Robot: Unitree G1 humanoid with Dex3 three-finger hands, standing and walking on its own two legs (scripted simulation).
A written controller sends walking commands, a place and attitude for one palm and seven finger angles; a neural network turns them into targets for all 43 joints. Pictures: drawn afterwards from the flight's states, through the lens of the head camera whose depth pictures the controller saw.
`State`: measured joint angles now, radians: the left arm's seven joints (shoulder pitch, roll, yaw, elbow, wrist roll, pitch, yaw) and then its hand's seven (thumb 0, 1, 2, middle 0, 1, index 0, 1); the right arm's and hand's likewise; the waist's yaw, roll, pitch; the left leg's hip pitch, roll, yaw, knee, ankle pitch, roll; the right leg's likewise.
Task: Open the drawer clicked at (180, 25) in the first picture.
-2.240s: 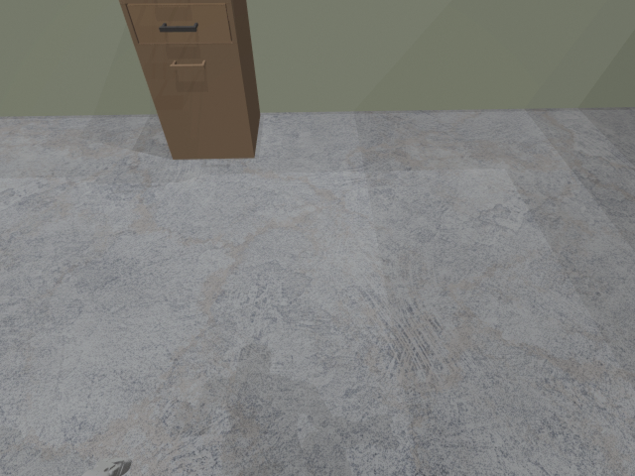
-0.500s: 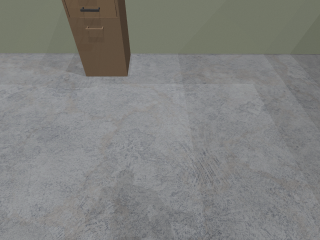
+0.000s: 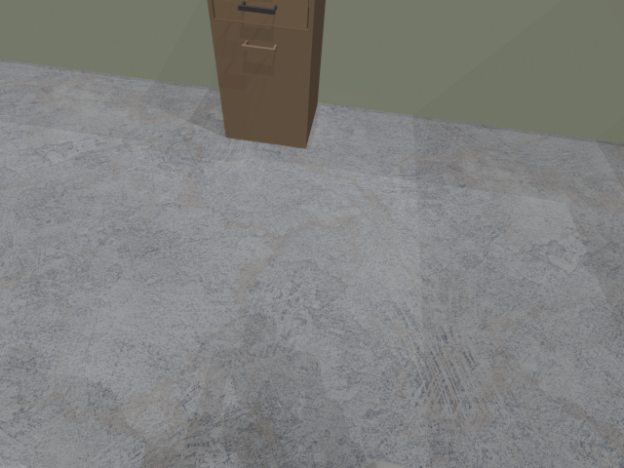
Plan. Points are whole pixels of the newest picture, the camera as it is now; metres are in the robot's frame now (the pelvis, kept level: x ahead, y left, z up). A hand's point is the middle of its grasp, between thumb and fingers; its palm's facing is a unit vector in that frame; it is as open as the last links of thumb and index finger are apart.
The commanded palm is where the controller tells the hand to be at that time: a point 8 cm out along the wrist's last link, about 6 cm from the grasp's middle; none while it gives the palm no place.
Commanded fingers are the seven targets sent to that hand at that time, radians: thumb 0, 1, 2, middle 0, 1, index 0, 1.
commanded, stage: walk to a spot facing it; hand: left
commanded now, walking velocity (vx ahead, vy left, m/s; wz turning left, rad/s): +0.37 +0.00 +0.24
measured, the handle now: (258, 7) +1.71 +0.26 -0.10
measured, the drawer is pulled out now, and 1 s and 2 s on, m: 0.00 0.00 0.00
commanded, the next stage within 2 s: turn to face it in 1.62 s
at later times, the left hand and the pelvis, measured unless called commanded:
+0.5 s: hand (215, 403) +0.24 +0.16 -0.17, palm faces +0.20 -0.95 -0.22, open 7.1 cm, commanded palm none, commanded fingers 0.00 0.90 0.90 -0.20 -0.30 -0.20 -0.30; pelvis +0.22 -0.04 +0.00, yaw +9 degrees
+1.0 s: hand (192, 291) +0.44 +0.24 -0.17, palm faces +0.25 -0.96 -0.15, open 7.3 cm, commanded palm none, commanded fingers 0.00 0.90 0.90 -0.20 -0.30 -0.20 -0.30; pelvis +0.44 +0.06 +0.01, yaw +12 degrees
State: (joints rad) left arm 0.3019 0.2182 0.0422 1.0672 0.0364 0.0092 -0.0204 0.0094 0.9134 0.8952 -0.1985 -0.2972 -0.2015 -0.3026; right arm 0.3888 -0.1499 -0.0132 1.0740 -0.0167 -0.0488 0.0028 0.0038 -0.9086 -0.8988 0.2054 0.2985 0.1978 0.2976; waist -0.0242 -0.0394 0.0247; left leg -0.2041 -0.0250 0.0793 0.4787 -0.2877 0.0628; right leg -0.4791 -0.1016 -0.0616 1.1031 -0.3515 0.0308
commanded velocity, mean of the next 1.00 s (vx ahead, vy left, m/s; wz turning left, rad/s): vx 0.38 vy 0.00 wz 0.13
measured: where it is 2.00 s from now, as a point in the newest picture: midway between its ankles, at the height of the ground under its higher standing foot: (272, 277)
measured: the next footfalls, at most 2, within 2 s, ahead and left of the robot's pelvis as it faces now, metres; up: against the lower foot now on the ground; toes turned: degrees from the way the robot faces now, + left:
right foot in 0.30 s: +0.28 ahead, -0.15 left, +0.00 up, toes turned -3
left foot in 0.70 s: +0.43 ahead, +0.14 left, +0.00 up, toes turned +21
